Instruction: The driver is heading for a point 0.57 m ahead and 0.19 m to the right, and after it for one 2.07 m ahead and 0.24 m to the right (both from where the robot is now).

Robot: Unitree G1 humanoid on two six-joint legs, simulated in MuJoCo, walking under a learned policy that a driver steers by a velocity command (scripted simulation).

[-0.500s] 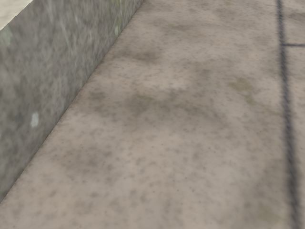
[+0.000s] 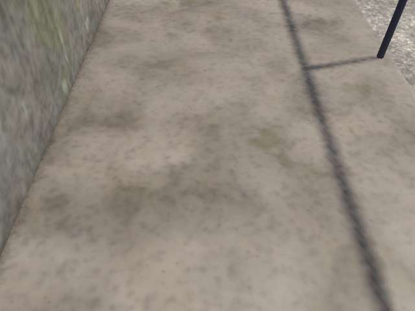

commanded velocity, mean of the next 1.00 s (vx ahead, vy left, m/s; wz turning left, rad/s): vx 0.50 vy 0.00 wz -0.37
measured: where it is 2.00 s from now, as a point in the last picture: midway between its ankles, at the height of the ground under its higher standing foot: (249, 166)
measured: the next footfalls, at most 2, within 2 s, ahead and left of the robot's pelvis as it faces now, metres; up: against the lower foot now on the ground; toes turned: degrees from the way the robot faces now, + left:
right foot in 0.26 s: +0.28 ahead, -0.15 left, -0.03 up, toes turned -11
left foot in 0.72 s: +0.61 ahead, -0.04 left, -0.05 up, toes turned -29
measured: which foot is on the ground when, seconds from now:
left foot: down 0.00-0.26, up 0.28-0.70, down 0.72-1.00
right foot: up 0.00-0.24, down 0.26-0.72, up 0.74-1.00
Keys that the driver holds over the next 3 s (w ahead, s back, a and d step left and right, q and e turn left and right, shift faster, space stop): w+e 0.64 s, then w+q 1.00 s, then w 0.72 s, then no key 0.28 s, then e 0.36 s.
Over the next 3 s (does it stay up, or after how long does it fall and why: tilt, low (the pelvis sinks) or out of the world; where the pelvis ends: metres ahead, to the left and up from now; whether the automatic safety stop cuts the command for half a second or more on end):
stays up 1.51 -0.14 -0.15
